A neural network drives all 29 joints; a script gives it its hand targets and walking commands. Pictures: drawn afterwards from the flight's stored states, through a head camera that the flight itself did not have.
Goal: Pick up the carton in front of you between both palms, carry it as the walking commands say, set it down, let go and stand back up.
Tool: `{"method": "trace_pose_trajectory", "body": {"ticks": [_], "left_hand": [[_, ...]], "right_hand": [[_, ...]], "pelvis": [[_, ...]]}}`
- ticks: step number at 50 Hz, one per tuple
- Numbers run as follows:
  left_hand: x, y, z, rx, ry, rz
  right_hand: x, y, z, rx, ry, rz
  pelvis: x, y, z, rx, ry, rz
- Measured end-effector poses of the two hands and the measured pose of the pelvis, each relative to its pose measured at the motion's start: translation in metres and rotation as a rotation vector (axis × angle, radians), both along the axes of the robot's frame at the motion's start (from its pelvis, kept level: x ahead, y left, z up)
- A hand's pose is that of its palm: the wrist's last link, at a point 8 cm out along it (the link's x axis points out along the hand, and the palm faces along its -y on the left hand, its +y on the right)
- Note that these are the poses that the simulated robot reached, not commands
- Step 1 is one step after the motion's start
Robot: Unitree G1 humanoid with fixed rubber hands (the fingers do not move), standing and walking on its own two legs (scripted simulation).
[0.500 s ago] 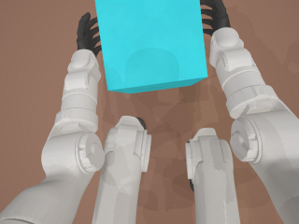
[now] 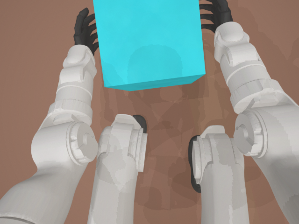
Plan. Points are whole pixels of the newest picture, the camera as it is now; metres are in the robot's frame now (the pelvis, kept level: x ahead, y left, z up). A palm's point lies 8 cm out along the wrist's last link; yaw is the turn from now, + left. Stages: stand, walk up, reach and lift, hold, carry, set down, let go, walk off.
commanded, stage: set down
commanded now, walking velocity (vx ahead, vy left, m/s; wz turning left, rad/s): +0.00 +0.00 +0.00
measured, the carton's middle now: (153, 48) +0.49 +0.08 -0.25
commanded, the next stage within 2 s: let go in 1.44 s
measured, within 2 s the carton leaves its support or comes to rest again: rests again in 0.10 s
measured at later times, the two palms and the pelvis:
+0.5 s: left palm (68, 45) +0.47 +0.28 -0.16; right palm (235, 21) +0.54 -0.10 -0.17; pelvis +0.00 +0.01 +0.00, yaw +0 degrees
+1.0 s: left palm (8, 28) +0.46 +0.28 +0.00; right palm out of the picture +0.55 -0.10 -0.01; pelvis +0.01 +0.02 +0.11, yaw +0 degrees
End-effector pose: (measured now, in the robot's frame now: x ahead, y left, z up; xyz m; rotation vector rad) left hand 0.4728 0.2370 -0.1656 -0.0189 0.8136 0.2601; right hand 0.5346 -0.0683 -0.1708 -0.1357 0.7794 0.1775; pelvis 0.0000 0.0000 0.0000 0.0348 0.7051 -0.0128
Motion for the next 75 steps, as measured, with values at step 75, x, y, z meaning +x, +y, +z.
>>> {"method": "trace_pose_trajectory", "body": {"ticks": [75], "left_hand": [[-0.018,0.049,0.314,0.048,-0.165,0.06]], "right_hand": [[0.013,-0.038,0.319,-0.044,-0.14,-0.064]], "pelvis": [[0.043,0.017,0.245,-0.038,0.069,0.04]]}}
